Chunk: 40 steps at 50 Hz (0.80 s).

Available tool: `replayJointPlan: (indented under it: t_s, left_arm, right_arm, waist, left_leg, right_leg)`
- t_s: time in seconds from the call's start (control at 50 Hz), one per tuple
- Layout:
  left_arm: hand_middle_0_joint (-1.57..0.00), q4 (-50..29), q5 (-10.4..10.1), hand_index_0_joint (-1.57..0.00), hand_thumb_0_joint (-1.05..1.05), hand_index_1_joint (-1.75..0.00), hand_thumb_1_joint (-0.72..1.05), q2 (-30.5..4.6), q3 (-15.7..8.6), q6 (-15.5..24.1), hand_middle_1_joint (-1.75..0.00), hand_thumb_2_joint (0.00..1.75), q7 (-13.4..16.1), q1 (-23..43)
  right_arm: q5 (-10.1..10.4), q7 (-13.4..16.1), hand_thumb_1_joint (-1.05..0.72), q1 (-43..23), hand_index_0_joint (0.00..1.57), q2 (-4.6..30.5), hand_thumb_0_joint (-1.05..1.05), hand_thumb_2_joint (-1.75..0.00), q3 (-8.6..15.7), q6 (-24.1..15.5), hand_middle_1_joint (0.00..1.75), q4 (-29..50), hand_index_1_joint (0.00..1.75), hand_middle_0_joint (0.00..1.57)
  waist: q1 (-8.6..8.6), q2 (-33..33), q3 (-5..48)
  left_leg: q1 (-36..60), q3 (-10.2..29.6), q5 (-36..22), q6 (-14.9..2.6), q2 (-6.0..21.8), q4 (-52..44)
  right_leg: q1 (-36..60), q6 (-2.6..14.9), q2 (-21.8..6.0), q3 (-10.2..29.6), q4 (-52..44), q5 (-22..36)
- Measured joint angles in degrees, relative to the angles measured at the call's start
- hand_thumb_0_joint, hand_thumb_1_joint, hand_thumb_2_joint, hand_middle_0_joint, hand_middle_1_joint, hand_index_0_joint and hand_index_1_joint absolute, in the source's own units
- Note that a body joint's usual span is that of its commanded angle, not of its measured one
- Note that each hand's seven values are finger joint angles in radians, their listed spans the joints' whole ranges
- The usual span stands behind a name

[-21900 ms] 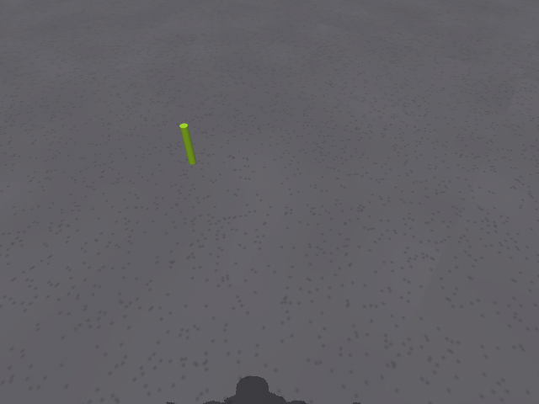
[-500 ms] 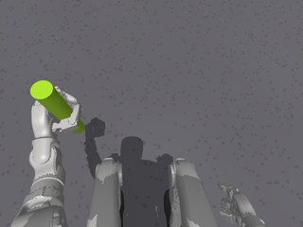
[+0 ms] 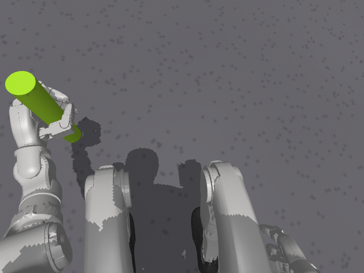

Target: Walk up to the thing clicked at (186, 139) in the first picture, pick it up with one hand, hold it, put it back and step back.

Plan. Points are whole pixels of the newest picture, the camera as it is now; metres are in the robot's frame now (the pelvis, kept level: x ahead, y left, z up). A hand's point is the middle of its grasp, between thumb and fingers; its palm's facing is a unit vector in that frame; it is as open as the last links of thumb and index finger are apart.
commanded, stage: crouch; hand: left
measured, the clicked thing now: (53, 115) +0.43 +0.25 -0.04
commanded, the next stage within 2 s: lower in 0.48 s
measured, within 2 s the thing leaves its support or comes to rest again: neither
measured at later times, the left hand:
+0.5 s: hand (68, 124) +0.43 +0.25 -0.10, palm faces +0.20 -0.98 -0.01, open 5.1 cm
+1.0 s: hand (76, 132) +0.44 +0.25 -0.17, palm faces +0.20 -0.98 +0.00, open 5.1 cm
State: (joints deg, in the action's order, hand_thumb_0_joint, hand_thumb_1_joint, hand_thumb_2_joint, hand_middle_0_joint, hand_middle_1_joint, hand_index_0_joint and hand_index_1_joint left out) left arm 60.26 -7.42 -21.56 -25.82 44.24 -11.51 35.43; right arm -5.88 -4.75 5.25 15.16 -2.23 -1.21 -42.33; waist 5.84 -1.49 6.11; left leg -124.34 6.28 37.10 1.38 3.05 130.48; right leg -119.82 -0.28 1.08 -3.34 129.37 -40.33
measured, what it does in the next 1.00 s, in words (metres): lowers itself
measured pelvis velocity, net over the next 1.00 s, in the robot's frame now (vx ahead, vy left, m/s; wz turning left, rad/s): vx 0.00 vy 0.01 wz -0.11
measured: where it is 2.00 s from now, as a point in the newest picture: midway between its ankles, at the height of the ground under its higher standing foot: (166, 255)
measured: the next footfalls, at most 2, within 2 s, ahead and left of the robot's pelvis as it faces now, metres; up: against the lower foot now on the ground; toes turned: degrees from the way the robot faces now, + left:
none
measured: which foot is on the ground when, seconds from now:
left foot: down 0.00-1.00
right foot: down 0.00-1.00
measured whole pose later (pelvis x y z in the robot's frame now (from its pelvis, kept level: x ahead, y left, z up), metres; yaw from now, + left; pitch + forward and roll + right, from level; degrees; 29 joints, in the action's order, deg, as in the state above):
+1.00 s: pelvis +0.00 +0.01 -0.07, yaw -6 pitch +22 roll -10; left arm 64.6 -8.9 -31.2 -29.8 50.9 -11.0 32.7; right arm -11.9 -7.3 -2.3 18.1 -12.3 0.9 -39.6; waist 9.2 -7.0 -5.8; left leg -131.0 14.2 39.7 2.2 2.9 147.1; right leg -124.3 -1.4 3.5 -8.8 141.1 -40.4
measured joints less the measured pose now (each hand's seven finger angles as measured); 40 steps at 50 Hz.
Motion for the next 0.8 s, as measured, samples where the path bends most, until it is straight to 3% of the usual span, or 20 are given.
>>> replayJointPlan:
  t_s: [0.64,0.8]
  left_arm:
    - [-1.02,-1.53,-1.67,-1.01,0.00,-1.14,0.22,-4.31,-2.28,1.25,-1.14,1.10,-1.06,-2.63]
    - [-1.02,1.72,-1.90,-1.01,0.00,-1.14,0.22,-6.17,-2.77,3.42,-1.13,1.10,-0.44,-2.83]
  right_arm:
    - [-2.88,-1.14,-0.90,-4.64,0.21,1.99,0.01,-0.90,-4.32,1.70,0.30,1.42,0.30,0.20]
    - [-3.92,-1.80,-0.90,-5.70,0.21,2.23,0.01,-0.90,-6.68,1.76,0.30,1.80,0.30,0.21]
  waist:
    - [0.93,-2.08,-6.11]
    - [1.82,-3.24,-8.17]
  left_leg:
    - [-6.12,4.60,2.06,0.62,-0.05,11.68]
    - [-6.69,5.82,2.23,0.50,0.01,13.72]
  right_leg:
    - [-4.85,-0.45,1.38,-3.13,9.08,-0.76]
    - [-5.04,-0.87,1.87,-3.96,10.18,-0.40]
